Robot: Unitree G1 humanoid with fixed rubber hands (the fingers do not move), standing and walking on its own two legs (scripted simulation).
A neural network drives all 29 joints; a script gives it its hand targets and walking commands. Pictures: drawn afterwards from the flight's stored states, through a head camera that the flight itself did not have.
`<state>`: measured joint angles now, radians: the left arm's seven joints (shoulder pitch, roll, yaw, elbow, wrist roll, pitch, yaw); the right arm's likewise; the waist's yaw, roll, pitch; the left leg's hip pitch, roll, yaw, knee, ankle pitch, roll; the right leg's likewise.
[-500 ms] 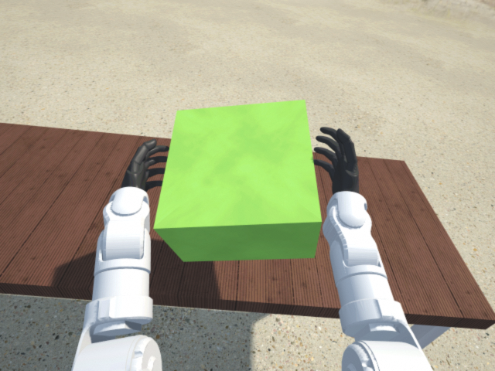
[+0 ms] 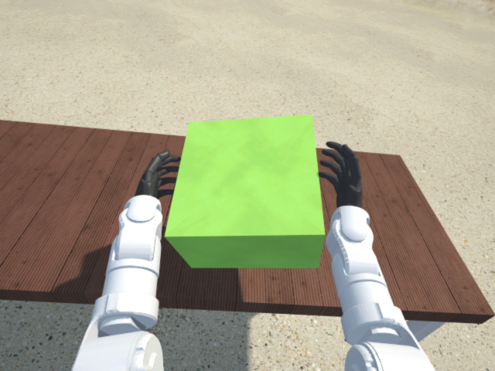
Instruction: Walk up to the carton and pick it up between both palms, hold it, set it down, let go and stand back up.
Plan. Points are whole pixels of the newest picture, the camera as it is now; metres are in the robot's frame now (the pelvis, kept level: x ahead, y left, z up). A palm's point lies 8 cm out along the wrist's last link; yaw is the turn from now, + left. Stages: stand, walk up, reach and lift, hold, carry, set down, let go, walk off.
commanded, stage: set down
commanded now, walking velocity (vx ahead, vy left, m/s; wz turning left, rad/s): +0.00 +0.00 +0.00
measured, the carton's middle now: (250, 192) +0.42 -0.03 +0.08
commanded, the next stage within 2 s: none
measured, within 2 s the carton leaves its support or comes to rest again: neither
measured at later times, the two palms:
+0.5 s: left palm (159, 195) +0.40 +0.14 +0.08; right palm (343, 201) +0.37 -0.18 +0.12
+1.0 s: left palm (161, 197) +0.42 +0.14 +0.06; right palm (335, 211) +0.38 -0.18 +0.09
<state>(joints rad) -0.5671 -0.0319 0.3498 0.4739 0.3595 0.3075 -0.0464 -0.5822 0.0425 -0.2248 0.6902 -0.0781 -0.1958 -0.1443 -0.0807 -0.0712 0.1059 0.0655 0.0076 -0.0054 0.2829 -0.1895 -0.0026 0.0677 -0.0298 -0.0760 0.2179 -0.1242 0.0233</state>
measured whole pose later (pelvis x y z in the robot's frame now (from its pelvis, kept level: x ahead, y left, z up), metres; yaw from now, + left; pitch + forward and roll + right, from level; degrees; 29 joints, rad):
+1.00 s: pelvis +0.01 +0.00 +0.00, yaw -1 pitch +0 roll -1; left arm -0.75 0.07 0.38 1.06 0.30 -0.09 0.01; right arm -0.66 0.09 -0.48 0.97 -0.27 -0.37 -0.16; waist -0.08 -0.04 0.03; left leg -0.11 0.01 0.01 0.30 -0.20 0.00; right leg -0.10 -0.03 -0.06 0.21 -0.11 0.03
